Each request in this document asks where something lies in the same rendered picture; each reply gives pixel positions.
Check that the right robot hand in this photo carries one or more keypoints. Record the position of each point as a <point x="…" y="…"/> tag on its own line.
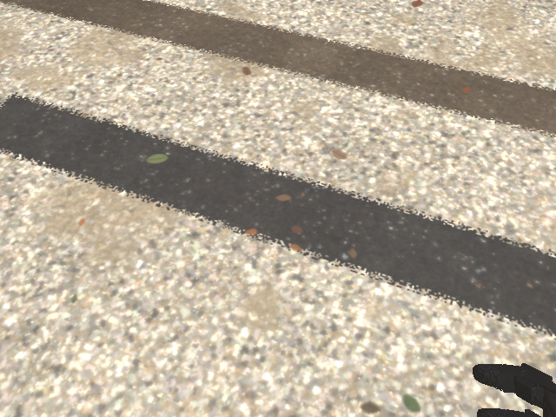
<point x="528" y="383"/>

